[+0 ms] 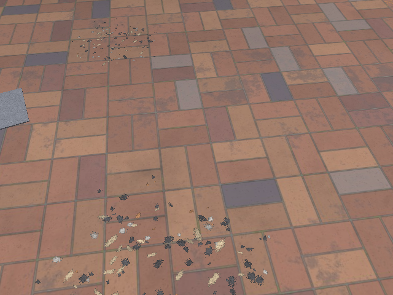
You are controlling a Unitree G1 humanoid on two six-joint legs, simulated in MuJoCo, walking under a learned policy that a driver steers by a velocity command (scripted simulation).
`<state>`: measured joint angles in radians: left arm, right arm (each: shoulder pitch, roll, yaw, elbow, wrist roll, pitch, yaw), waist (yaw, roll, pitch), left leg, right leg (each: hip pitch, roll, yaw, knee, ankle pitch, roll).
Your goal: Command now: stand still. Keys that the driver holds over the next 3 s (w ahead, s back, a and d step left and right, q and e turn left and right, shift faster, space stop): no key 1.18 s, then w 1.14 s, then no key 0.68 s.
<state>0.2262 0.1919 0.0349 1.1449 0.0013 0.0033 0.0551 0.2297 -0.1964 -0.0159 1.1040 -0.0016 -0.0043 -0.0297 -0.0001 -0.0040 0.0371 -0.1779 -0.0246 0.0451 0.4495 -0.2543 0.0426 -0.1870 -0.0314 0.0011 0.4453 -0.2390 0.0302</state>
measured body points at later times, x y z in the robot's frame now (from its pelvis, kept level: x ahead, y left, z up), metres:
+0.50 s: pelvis +0.00 +0.00 +0.00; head +0.02 +0.01 +0.45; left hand +0.00 +0.24 -0.16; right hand +0.02 -0.24 -0.15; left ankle -0.01 +0.09 -0.74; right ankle +0.00 -0.14 -0.74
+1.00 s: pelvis +0.00 +0.01 +0.00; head +0.02 +0.01 +0.45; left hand +0.00 +0.24 -0.16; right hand +0.02 -0.23 -0.15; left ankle -0.01 +0.09 -0.74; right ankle +0.00 -0.14 -0.74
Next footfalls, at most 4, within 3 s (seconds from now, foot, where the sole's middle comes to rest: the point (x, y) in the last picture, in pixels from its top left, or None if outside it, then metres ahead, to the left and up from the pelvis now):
1.54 right None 0.14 -0.17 -0.78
2.06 left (189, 290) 0.53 0.05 -0.78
2.54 right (251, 218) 0.80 -0.18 -0.78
2.86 left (189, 233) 0.74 0.05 -0.78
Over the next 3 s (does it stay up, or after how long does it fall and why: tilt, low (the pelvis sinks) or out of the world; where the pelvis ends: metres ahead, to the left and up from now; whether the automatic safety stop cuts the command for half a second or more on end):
stays up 0.70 -0.08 -0.01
